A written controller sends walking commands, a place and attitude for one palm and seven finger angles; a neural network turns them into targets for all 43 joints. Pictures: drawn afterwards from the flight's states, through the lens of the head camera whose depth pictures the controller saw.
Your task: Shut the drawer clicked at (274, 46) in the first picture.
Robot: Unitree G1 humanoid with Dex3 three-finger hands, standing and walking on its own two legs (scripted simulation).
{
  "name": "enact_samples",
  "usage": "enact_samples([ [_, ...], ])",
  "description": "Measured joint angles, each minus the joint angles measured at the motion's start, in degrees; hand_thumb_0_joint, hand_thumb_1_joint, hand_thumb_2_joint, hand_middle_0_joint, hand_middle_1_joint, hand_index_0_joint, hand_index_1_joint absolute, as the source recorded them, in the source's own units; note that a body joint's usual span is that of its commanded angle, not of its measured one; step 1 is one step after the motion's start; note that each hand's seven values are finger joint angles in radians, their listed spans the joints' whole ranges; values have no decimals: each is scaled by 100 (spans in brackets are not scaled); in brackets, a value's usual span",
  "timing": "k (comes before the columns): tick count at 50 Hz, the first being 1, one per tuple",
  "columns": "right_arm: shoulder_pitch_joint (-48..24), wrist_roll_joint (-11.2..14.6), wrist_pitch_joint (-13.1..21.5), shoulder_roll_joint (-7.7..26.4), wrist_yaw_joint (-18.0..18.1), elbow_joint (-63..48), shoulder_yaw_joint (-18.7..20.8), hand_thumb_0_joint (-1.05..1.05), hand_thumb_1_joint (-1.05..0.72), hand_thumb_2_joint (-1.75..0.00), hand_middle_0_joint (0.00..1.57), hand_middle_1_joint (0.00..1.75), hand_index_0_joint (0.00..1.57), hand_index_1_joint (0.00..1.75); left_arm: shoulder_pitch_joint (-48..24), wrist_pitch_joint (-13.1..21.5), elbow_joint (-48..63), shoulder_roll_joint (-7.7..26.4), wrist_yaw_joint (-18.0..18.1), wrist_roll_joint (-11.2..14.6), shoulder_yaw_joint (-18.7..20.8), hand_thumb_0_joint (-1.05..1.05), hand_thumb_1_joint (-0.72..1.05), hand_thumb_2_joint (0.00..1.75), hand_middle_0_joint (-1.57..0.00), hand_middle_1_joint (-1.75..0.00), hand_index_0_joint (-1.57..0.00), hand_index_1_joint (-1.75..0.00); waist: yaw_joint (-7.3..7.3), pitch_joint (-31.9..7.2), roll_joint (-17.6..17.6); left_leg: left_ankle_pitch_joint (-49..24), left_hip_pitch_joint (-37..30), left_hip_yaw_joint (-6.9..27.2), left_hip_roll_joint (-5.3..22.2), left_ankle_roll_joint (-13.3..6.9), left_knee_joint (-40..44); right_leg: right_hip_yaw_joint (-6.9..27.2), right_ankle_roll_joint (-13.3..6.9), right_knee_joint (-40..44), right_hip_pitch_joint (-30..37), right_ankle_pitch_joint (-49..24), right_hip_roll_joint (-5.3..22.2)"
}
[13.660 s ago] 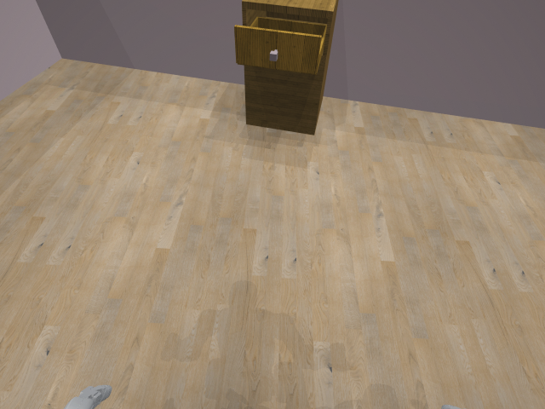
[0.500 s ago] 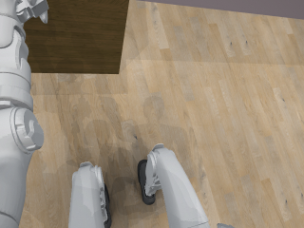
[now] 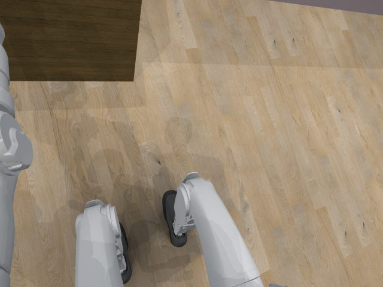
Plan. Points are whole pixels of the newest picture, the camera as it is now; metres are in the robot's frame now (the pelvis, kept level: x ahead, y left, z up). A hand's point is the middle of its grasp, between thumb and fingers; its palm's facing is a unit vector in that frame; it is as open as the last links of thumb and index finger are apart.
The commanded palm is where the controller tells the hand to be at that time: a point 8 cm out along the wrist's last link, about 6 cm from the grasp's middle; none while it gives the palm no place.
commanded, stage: pull the fist back off the drawer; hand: left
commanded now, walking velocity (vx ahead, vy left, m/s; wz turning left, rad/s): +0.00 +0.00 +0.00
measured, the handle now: out of the picture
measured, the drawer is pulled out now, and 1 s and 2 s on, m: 0.00 0.00 0.00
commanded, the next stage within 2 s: draw the hand back to the body in 0.44 s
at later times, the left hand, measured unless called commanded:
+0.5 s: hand out of the picture +0.62 +0.16 +0.04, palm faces -0.03 -1.00 -0.05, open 3.2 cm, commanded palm +0.60 +0.18 +0.05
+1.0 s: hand out of the picture +0.47 +0.20 +0.19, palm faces -0.03 -1.00 -0.05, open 3.3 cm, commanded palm +0.44 +0.24 +0.20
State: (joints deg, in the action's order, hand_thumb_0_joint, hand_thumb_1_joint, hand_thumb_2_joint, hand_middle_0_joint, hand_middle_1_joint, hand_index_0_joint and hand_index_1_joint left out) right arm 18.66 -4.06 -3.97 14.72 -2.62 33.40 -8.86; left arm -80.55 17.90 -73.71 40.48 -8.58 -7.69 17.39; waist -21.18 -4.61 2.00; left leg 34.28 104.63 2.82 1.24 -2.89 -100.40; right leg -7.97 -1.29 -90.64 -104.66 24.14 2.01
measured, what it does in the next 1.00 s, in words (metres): rises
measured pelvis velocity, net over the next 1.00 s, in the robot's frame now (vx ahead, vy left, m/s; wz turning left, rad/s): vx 0.10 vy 0.00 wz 0.08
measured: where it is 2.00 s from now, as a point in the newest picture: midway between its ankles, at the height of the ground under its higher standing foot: (149, 244)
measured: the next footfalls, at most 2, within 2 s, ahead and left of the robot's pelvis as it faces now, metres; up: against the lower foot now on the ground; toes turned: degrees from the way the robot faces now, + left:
none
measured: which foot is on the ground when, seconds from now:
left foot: down 0.00-1.00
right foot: down 0.00-1.00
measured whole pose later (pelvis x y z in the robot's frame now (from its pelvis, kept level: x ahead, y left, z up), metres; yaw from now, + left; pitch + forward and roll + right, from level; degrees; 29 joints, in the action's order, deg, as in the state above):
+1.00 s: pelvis +0.10 +0.00 +0.16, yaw +4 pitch +24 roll -4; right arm 11.6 2.3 -0.9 15.2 -1.1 27.5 -1.5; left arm -13.4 15.1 -19.7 17.7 -11.4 10.1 8.9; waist -4.7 -10.1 1.4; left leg 34.2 56.6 1.9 0.5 -1.7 -67.3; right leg -6.3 -0.5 -61.6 -58.3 26.8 0.7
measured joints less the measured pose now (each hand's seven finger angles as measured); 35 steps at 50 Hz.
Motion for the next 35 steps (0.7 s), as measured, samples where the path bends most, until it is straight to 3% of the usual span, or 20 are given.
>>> enact_samples([
  [11,102,67,-77,2,-44,-118,88,1,-90,-90,20,30,20,30,610,-40,602,-257,-178,232,277,1,85,86,-140,-160,-155,-160,188,-82,63,142,-220,-91,66,-19,118,97,33,85,139,101,-84],
  [22,-152,164,-188,-11,-141,-301,296,1,-90,-90,20,30,20,30,1923,-42,1510,-879,-168,637,432,0,86,87,-140,-160,-144,-160,558,-251,109,401,-827,-216,116,-9,461,232,62,300,614,364,-168],
  [30,-434,180,-137,-3,-162,-264,481,1,-90,-90,20,30,20,30,2447,209,2078,-1133,-229,870,343,1,89,89,-140,-160,-141,-160,765,-322,46,517,-1149,-131,53,57,660,162,27,431,952,568,-124],
  [35,-487,384,-239,-20,-209,-436,680,1,-90,-90,20,30,20,30,3829,-134,3834,-1449,-442,1240,113,1,90,90,-139,-160,-140,-160,1027,-304,99,465,-1802,-144,57,82,1210,187,50,950,1600,543,-161],
])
